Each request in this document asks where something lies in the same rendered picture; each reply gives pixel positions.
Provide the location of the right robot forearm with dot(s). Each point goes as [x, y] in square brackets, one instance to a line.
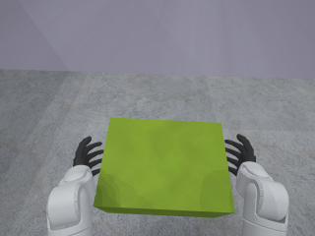
[266, 202]

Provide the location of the robot right hand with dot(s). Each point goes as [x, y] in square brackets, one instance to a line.
[246, 153]

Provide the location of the carton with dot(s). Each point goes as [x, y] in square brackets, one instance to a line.
[164, 167]

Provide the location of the left robot forearm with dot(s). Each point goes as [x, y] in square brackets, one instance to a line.
[68, 208]

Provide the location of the robot left hand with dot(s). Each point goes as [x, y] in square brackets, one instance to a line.
[83, 158]

